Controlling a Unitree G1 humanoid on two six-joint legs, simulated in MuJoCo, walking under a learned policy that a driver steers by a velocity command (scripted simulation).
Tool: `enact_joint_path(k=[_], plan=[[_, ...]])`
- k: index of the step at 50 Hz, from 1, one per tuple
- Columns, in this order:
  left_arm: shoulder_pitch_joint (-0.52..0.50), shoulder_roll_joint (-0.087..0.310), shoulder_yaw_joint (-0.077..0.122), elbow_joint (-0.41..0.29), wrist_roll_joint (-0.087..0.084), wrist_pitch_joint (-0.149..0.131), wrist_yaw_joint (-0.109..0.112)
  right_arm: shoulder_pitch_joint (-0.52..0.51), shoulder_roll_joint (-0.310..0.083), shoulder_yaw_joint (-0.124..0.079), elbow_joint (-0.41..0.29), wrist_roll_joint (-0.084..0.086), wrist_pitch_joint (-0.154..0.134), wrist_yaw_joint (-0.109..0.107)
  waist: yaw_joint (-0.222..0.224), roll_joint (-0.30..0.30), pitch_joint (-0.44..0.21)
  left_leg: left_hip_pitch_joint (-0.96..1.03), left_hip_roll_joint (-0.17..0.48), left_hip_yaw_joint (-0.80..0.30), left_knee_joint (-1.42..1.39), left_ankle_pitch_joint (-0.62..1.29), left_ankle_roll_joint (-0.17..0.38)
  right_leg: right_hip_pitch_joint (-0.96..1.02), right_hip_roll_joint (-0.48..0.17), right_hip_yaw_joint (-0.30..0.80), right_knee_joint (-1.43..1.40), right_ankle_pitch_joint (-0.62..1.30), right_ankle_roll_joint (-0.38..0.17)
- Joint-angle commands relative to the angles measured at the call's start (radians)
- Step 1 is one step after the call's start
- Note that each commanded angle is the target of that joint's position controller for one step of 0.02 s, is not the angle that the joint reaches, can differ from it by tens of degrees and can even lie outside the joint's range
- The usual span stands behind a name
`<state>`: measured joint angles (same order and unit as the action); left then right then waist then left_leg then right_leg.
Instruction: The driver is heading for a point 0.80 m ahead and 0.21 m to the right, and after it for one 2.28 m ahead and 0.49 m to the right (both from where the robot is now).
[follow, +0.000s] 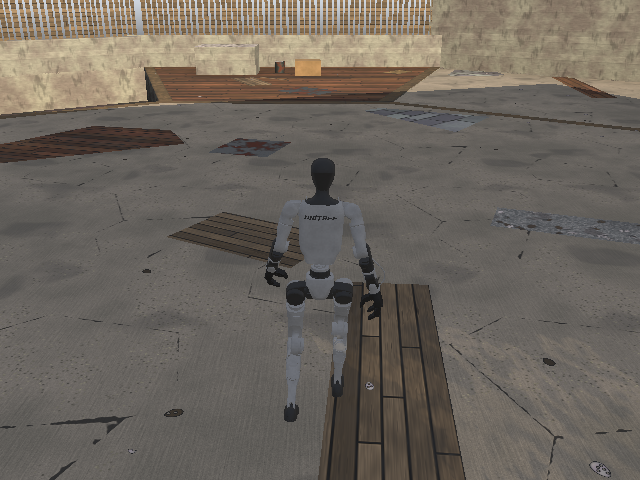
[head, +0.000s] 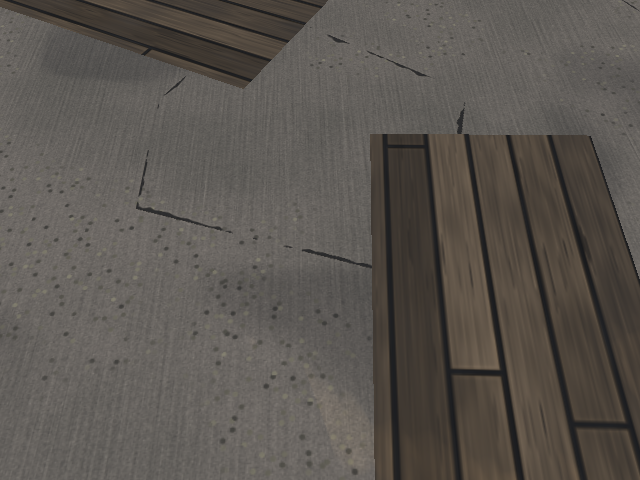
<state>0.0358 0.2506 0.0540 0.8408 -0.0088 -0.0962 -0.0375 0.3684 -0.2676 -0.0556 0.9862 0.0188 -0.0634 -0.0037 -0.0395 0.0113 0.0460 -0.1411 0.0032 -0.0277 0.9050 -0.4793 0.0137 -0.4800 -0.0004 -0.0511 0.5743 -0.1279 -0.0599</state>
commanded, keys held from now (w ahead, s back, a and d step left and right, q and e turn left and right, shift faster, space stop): w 0.36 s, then w+e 0.64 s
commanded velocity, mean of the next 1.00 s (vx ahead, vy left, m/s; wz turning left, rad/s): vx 0.50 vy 0.00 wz -0.25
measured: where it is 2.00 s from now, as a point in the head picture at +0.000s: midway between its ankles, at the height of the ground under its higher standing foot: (415, 239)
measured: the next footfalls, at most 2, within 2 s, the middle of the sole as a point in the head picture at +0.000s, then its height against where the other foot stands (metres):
left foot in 0.48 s outside the picture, level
right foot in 1.02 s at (394, 359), level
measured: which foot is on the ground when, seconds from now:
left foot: up 0.00-0.46, down 0.48-1.00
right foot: down 0.00-0.50, up 0.52-1.00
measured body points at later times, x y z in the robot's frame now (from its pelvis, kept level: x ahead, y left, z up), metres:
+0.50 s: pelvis +0.29 +0.04 +0.00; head +0.32 +0.05 +0.45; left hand +0.25 +0.31 -0.14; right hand +0.50 -0.20 -0.09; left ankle +0.42 +0.14 -0.73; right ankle +0.11 -0.09 -0.71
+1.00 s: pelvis +0.56 +0.00 +0.00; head +0.59 -0.02 +0.45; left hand +0.82 +0.17 -0.09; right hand +0.49 -0.27 -0.14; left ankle +0.42 +0.15 -0.72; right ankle +0.67 -0.13 -0.72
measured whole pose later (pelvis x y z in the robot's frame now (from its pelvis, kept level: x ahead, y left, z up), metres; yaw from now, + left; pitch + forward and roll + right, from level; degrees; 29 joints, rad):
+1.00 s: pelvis +0.56 +0.00 +0.00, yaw -17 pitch +1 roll +2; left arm 0.05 0.24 0.07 0.76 -0.02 -0.03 -0.06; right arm 0.30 -0.27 -0.08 0.97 0.02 -0.05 -0.02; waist -0.05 -0.01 0.04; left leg 0.12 0.04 0.31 0.34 -0.44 -0.05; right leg -0.55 -0.04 -0.08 0.62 -0.12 -0.11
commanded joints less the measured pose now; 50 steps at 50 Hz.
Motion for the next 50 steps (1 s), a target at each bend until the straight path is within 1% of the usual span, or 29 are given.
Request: enact_joint_path(k=[1,2,3,4,5,6,7,10,14,18,20,22,23,24,25,26,27,28,29,31,32,33,34,35,40,45,48,49,50], plan=[[0.243,0.156,0.04,0.018,-0.001,0.002,0.012,-0.069,-0.137,-0.018,-0.103,0.032,-0.057,0.005,0.129,-0.122,-0.191,-0.61,0.064,-0.06,0.408,0.041,0.045,0.644,-0.324,0.533,-0.304,-0.202,-0.194],[0.178,0.12,0.028,0.011,0.008,0.001,0.009,-0.115,-0.13,-0.023,-0.106,0.014,-0.053,-0.003,0.1,-0.053,-0.101,-0.569,0.104,-0.039,0.335,0.118,0.048,0.486,-0.275,0.421,-0.345,-0.115,-0.163],[0.145,0.108,0.023,0.008,0.02,-0.006,0.008,-0.088,-0.115,-0.029,-0.102,0.007,-0.041,-0.007,0.056,-0.1,-0.082,-0.499,0.137,-0.05,0.278,0.172,0.045,0.391,-0.256,0.362,-0.374,-0.056,-0.157],[0.141,0.093,0.02,0.011,0.021,-0.01,0.004,-0.067,-0.096,-0.027,-0.091,0.0,-0.029,-0.007,0.041,-0.096,-0.073,-0.444,0.147,-0.051,0.253,0.192,0.041,0.339,-0.232,0.318,-0.393,0.023,-0.154],[0.145,0.104,0.023,0.02,0.018,-0.013,0.004,-0.048,-0.068,-0.024,-0.087,-0.002,-0.018,-0.007,0.024,-0.101,-0.075,-0.428,0.151,-0.044,0.225,0.208,0.031,0.309,-0.23,0.293,-0.421,0.02,-0.166],[0.153,0.106,0.024,0.025,0.018,-0.015,0.006,-0.061,-0.067,-0.025,-0.086,-0.002,-0.007,-0.011,0.021,-0.073,-0.061,-0.435,0.156,-0.039,0.204,0.237,0.028,0.29,-0.213,0.262,-0.445,0.015,-0.164],[0.163,0.139,0.03,0.033,0.018,-0.018,0.012,-0.09,-0.061,-0.024,-0.101,-0.003,-0.003,-0.011,0.018,-0.091,-0.039,-0.471,0.161,-0.039,0.154,0.275,0.013,0.277,-0.233,0.253,-0.463,0.048,-0.183],[0.221,0.147,0.032,0.057,0.012,-0.013,0.03,-0.199,-0.069,-0.027,-0.131,-0.016,-0.007,-0.01,0.045,-0.057,-0.006,-0.543,0.158,-0.03,-0.03,0.437,-0.013,0.321,-0.208,0.185,-0.479,0.11,-0.165],[0.288,0.16,0.032,0.082,0.0,-0.006,0.041,-0.34,-0.04,-0.012,-0.166,-0.01,-0.02,0.007,0.092,-0.059,0.016,-0.489,0.111,0.019,-0.262,0.606,-0.014,0.344,-0.176,0.107,-0.485,0.118,-0.133],[0.36,0.164,0.036,0.123,-0.007,0.013,0.044,-0.443,-0.046,-0.004,-0.204,-0.001,-0.027,0.029,0.12,-0.058,0.048,-0.524,0.091,0.017,-0.364,0.57,0.004,0.481,-0.228,0.11,-0.44,0.136,-0.132],[0.373,0.171,0.041,0.133,-0.012,0.025,0.048,-0.463,-0.065,-0.008,-0.223,-0.001,-0.035,0.039,0.105,-0.063,0.051,-0.513,0.081,0.003,-0.402,0.495,0.023,0.537,-0.26,0.145,-0.386,0.193,-0.122],[0.346,0.19,0.048,0.126,-0.015,0.034,0.051,-0.389,-0.103,-0.022,-0.21,-0.001,-0.043,0.041,0.052,-0.09,0.006,-0.383,0.046,0.022,-0.427,0.418,0.042,0.553,-0.263,0.165,-0.299,0.356,-0.105],[0.32,0.189,0.046,0.118,-0.015,0.039,0.051,-0.274,-0.134,-0.04,-0.178,-0.003,-0.047,0.036,-0.014,-0.091,-0.062,-0.213,0.016,0.049,-0.453,0.42,0.062,0.525,-0.227,0.144,-0.176,0.493,-0.085],[0.313,0.155,0.032,0.102,-0.005,0.039,0.051,-0.09,-0.192,-0.065,-0.128,-0.012,-0.049,0.025,-0.088,-0.068,-0.197,0.08,0.063,0.011,-0.405,0.445,0.1,0.396,-0.166,0.109,0.044,0.447,-0.053],[0.4,0.053,0.002,0.074,0.007,0.028,0.045,0.054,-0.293,-0.09,-0.104,-0.033,-0.045,0.015,-0.083,0.124,-0.376,0.502,0.326,-0.338,-0.401,0.376,0.216,0.028,-0.03,0.04,0.43,0.076,0.017],[0.436,0.029,-0.008,0.089,-0.012,0.009,0.042,0.079,-0.246,-0.076,-0.089,-0.022,-0.037,0.019,-0.077,0.276,-0.48,0.593,0.436,-0.667,-0.561,0.215,0.293,-0.163,0.051,0.129,0.648,-0.459,0.037],[0.359,0.141,0.024,0.078,-0.041,-0.001,0.042,0.01,-0.17,-0.052,-0.1,-0.015,-0.037,0.017,-0.08,0.178,-0.33,0.472,0.399,-0.561,-0.596,0.122,0.239,-0.252,-0.015,0.187,0.736,-0.428,0.024],[0.287,0.155,0.029,0.055,-0.048,-0.003,0.045,-0.069,-0.13,-0.04,-0.117,-0.015,-0.038,0.013,-0.061,0.134,-0.211,0.33,0.367,-0.417,-0.62,0.133,0.195,-0.275,-0.068,0.156,0.73,-0.339,0.013],[0.254,0.142,0.032,0.051,-0.04,0.002,0.051,-0.138,-0.097,-0.03,-0.12,-0.019,-0.042,0.014,-0.031,0.082,-0.128,0.185,0.329,-0.312,-0.665,0.193,0.173,-0.238,-0.104,0.144,0.678,-0.261,0.014],[0.285,0.101,0.04,0.059,-0.026,0.028,0.053,-0.196,-0.062,-0.021,-0.115,-0.036,-0.053,0.019,0.023,0.102,-0.063,0.022,0.276,-0.156,-0.722,0.326,0.146,-0.126,-0.148,0.158,0.607,-0.173,0.013],[0.299,0.069,0.037,0.056,-0.029,0.041,0.051,-0.207,-0.071,-0.025,-0.107,-0.036,-0.055,0.018,0.043,0.109,-0.059,-0.009,0.277,-0.119,-0.751,0.336,0.158,-0.114,-0.155,0.151,0.591,-0.156,0.018],[0.287,0.069,0.04,0.05,-0.029,0.053,0.053,-0.211,-0.066,-0.026,-0.103,-0.036,-0.057,0.015,0.047,0.08,-0.041,-0.027,0.259,-0.067,-0.771,0.363,0.154,-0.123,-0.158,0.15,0.583,-0.131,0.017],[0.269,0.06,0.04,0.032,-0.028,0.061,0.053,-0.209,-0.094,-0.032,-0.097,-0.039,-0.06,0.011,0.056,0.089,-0.026,-0.041,0.278,-0.041,-0.785,0.399,0.167,-0.148,-0.161,0.152,0.556,-0.093,0.025],[0.249,0.064,0.041,0.02,-0.023,0.067,0.052,-0.202,-0.097,-0.034,-0.093,-0.037,-0.062,0.006,0.053,0.066,-0.011,-0.034,0.274,-0.005,-0.792,0.438,0.171,-0.177,-0.165,0.16,0.518,-0.054,0.033],[0.109,0.049,0.034,-0.033,-0.012,0.054,0.022,-0.164,-0.127,-0.042,-0.081,-0.033,-0.049,-0.016,0.017,0.023,0.022,0.023,0.231,0.165,-0.802,0.532,0.14,-0.182,-0.133,0.087,0.226,0.179,0.036],[-0.04,0.041,0.02,-0.117,-0.013,0.056,-0.01,-0.072,-0.165,-0.056,-0.055,-0.011,-0.017,-0.021,-0.031,0.013,0.065,0.205,0.29,0.22,-0.743,0.632,0.132,-0.235,-0.11,0.018,0.085,0.124,0.003],[-0.006,0.083,0.039,-0.145,-0.015,0.061,-0.023,-0.093,-0.202,-0.067,-0.066,0.001,0.006,-0.026,0.023,0.061,0.006,0.273,0.3,0.26,-0.582,1.05,0.101,-0.112,-0.033,-0.057,0.068,-0.018,-0.046],[0.068,0.112,0.054,-0.136,-0.018,0.064,-0.024,-0.105,-0.215,-0.071,-0.073,0.003,0.015,-0.028,0.07,0.078,-0.042,0.272,0.294,0.27,-0.463,1.191,0.091,-0.011,0.008,-0.081,0.072,-0.067,-0.07],[0.204,0.156,0.08,-0.105,-0.022,0.064,-0.018,-0.128,-0.221,-0.07,-0.081,0.007,0.022,-0.029,0.151,0.072,-0.112,0.22,0.267,0.288,-0.278,1.219,0.067,0.175,0.051,-0.093,0.018,-0.039,-0.102]])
